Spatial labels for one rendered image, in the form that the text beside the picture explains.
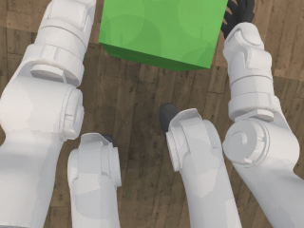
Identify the right robot hand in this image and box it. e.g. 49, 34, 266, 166
220, 0, 256, 40

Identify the carton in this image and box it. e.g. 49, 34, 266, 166
98, 0, 228, 71

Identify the robot left foot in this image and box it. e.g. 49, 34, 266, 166
102, 134, 117, 147

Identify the left robot upper arm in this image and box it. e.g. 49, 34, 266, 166
0, 75, 85, 228

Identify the robot right forearm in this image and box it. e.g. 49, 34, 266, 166
222, 22, 293, 133

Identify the robot left forearm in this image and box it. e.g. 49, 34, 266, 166
0, 0, 97, 130

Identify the right robot upper arm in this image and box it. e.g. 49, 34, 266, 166
222, 118, 304, 228

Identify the left robot thigh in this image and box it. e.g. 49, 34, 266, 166
69, 141, 122, 228

